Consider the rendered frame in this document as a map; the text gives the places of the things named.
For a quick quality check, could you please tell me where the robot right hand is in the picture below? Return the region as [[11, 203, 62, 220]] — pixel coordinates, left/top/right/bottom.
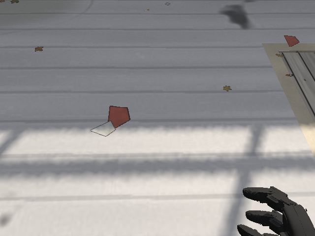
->
[[237, 186, 315, 236]]

